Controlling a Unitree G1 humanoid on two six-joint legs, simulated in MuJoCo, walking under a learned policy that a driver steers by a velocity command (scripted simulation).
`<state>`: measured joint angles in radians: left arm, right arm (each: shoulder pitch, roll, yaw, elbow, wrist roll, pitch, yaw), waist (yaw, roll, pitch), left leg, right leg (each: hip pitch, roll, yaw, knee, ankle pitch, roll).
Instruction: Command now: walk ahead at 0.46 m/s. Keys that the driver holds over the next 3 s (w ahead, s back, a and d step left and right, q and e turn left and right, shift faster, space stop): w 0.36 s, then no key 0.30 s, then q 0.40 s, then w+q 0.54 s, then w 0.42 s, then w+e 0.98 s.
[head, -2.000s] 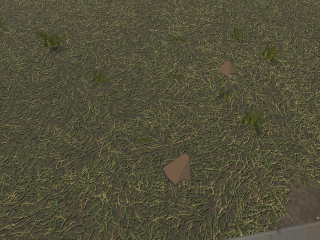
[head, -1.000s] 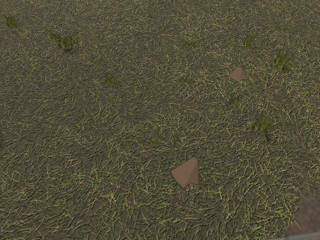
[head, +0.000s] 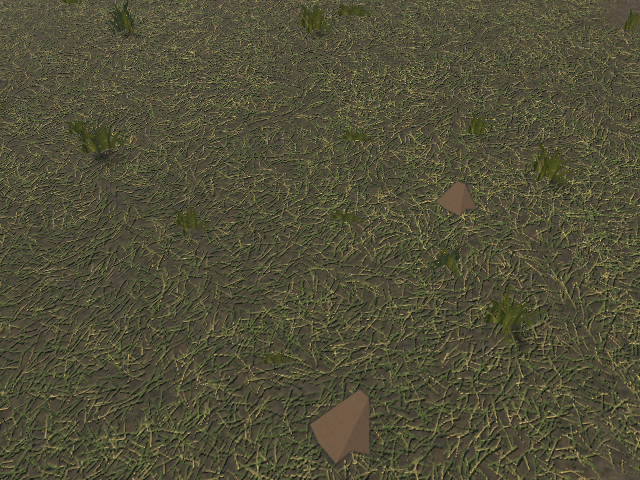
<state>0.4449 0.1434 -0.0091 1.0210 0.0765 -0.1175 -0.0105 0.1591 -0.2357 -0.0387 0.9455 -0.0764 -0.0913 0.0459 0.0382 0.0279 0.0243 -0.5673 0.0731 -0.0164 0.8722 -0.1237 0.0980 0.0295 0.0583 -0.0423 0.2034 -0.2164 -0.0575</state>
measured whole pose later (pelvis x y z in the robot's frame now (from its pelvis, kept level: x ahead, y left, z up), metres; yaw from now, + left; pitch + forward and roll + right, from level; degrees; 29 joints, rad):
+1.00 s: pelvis +0.45 +0.00 -0.19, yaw +8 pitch +2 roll -2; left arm 0.22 0.25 0.06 0.86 0.00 0.02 0.06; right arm 0.16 -0.22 -0.06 0.77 0.00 0.04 -0.04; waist 0.01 -0.01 -0.04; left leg -0.43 0.01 -0.01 0.68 -0.31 0.03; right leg -0.38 -0.04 -0.16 0.66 -0.33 0.00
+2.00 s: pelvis +0.76 +0.18 -0.18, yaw +35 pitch +3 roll +1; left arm 0.27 0.28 0.07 0.87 -0.02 -0.09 0.00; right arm 0.20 -0.24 -0.06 0.70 0.00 -0.06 0.03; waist 0.01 -0.03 0.03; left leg -0.33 -0.06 0.02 0.46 -0.18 0.06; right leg -0.51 -0.11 0.02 1.19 -0.35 -0.02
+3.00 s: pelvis +1.31 +0.41 -0.18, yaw +5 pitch +2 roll +1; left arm 0.32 0.30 0.07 0.71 -0.02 -0.02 0.01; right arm 0.16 -0.26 -0.06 0.72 -0.01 -0.11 0.01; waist 0.01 -0.04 0.01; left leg -0.31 -0.04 0.03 0.46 -0.18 0.03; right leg -0.44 0.01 0.09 1.20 -0.38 -0.02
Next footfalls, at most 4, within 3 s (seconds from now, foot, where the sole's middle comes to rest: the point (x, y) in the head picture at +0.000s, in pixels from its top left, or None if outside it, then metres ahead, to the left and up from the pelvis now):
0.18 left None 0.19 0.10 -0.78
0.58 right None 0.52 -0.12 -0.95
0.96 left None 0.51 0.11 -0.95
1.38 right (387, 459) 0.64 -0.09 -0.95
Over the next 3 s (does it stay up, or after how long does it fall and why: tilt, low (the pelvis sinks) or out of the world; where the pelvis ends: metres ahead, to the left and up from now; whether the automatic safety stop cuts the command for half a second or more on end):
stays up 1.31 0.41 -0.18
